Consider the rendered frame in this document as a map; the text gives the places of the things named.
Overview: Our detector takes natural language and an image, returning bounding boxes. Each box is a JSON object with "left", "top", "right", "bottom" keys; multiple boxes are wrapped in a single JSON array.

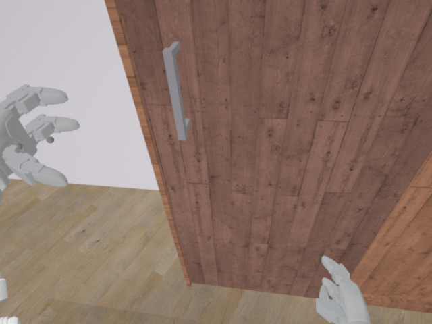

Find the wardrobe door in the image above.
[
  {"left": 116, "top": 0, "right": 432, "bottom": 300},
  {"left": 350, "top": 151, "right": 432, "bottom": 302}
]

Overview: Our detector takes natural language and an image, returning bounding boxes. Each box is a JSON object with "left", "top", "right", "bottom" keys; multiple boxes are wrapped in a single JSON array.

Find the handle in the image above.
[{"left": 163, "top": 42, "right": 190, "bottom": 140}]

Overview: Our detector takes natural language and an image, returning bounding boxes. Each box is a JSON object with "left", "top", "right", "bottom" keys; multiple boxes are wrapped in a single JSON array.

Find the right robot hand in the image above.
[{"left": 316, "top": 256, "right": 371, "bottom": 324}]

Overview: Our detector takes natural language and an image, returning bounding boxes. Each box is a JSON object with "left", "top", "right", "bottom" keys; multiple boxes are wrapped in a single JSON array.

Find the left robot hand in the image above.
[{"left": 0, "top": 84, "right": 80, "bottom": 187}]

